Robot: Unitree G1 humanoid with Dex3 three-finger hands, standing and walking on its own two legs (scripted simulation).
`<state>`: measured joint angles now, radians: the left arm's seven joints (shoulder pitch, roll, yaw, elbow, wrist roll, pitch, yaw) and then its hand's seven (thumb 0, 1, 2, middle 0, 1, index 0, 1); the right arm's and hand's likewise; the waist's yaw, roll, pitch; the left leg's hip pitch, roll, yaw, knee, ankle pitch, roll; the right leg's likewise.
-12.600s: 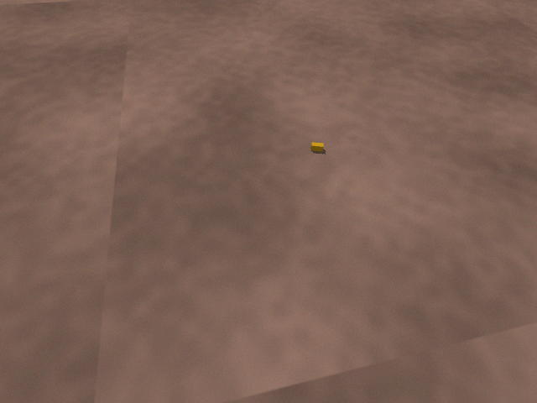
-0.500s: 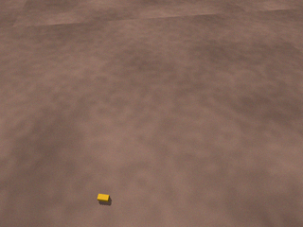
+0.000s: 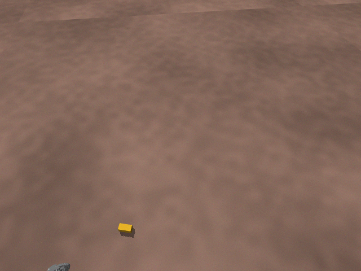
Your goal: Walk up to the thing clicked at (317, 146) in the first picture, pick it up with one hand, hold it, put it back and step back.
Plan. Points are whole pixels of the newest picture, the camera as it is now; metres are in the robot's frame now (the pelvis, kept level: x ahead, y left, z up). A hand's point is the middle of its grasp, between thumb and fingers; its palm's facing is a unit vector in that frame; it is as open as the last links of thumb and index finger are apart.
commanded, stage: rise first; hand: left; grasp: from above
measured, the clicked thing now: (125, 228) +0.43 +0.27 -0.76
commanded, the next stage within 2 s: none
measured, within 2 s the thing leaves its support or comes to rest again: neither
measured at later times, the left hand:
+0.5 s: hand out of the picture +0.12 +0.26 -0.22, palm faces -0.15 -0.89 -0.42, open 12.2 cm
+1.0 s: hand (86, 270) +0.18 +0.29 -0.36, palm faces -0.46 -0.62 -0.63, open 12.8 cm
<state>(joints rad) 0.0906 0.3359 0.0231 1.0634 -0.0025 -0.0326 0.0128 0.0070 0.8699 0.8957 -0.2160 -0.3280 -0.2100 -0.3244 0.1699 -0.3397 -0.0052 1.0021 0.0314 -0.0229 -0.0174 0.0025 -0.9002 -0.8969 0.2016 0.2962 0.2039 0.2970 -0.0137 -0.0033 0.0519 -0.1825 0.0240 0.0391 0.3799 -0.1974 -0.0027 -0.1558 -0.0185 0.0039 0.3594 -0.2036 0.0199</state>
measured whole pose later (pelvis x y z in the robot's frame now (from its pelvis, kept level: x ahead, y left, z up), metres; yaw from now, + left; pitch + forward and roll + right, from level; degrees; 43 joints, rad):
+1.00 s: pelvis -0.04 +0.00 -0.22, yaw +0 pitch +31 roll -3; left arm -0.02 0.48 0.15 0.64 0.57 -0.13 -0.02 0.00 -0.33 0.80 -0.38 -0.76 -0.35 -0.79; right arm 0.09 -0.30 -0.05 0.58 0.00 -0.15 0.02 0.00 -0.92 -0.90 0.20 0.30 0.21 0.30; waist -0.03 0.00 -0.19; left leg -1.54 0.03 -0.03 1.65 -0.66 0.00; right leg -1.48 -0.02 -0.02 1.63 -0.69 0.02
